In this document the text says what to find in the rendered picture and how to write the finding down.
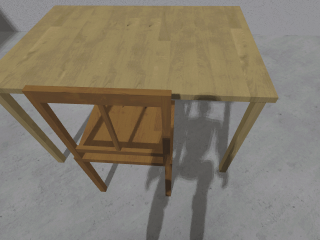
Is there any table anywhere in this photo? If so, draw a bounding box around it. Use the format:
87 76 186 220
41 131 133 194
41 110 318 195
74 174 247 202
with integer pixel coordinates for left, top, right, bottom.
0 5 279 173

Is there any chair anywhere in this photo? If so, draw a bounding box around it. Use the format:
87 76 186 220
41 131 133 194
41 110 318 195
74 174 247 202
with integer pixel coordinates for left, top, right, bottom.
21 85 175 197

